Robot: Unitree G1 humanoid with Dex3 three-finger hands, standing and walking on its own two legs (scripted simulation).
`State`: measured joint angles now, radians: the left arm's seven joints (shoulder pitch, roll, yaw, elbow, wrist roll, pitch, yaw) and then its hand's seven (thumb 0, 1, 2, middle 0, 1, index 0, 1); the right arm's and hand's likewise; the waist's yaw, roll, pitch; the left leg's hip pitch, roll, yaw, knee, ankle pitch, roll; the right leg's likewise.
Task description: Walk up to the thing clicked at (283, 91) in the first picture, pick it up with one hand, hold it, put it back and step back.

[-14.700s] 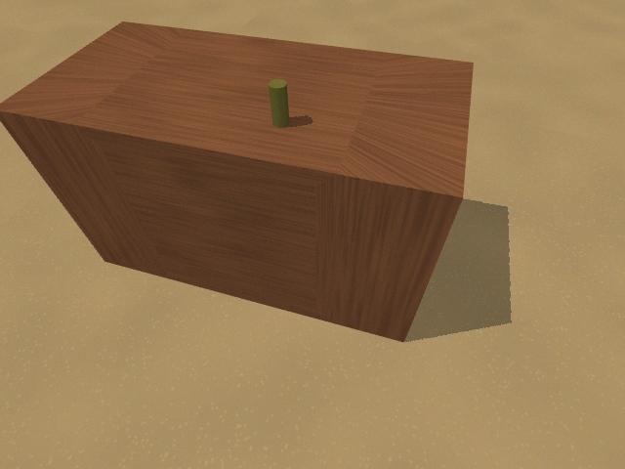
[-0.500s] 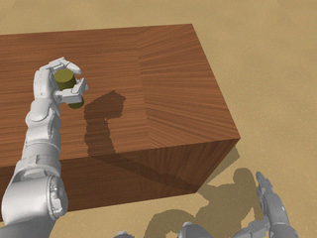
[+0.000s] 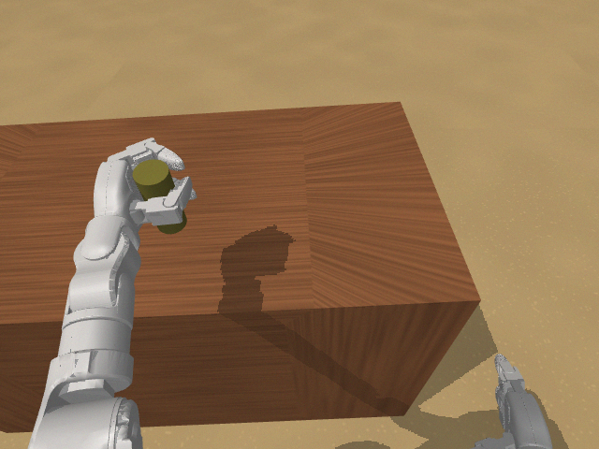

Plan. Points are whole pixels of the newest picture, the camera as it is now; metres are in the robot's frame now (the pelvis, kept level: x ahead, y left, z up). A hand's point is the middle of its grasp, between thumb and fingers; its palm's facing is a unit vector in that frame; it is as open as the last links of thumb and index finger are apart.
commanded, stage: lift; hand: left
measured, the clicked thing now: (162, 199) +0.41 +0.18 +0.15
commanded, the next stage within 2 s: hold in 0.68 s
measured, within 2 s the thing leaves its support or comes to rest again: neither
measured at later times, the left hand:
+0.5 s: hand (145, 199) +0.34 +0.16 +0.21, palm faces +0.05 -1.00 -0.03, open 5.5 cm
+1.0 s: hand (134, 197) +0.33 +0.16 +0.23, palm faces +0.03 -1.00 -0.03, open 5.5 cm
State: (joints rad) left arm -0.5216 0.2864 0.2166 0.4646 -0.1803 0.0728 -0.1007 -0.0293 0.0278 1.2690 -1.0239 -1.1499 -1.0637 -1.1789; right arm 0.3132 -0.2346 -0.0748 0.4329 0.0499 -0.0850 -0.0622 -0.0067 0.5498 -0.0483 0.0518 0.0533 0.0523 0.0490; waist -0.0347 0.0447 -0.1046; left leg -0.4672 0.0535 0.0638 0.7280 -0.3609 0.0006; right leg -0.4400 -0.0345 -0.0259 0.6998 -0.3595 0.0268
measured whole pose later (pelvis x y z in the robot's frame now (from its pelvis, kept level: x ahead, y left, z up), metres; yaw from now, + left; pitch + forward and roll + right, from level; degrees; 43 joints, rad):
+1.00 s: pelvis -0.01 -0.01 +0.02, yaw +1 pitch -2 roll +0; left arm -0.34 0.28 0.24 -0.03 -0.23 0.45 -0.12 -0.03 0.04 1.26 -1.02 -1.16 -1.06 -1.19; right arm 0.25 -0.23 -0.09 0.64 0.04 -0.24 -0.07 -0.01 0.52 -0.05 0.05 0.05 0.05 0.05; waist 0.00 0.06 -0.05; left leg -0.25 0.03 0.05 0.53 -0.25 0.00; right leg -0.22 -0.04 -0.05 0.52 -0.27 0.02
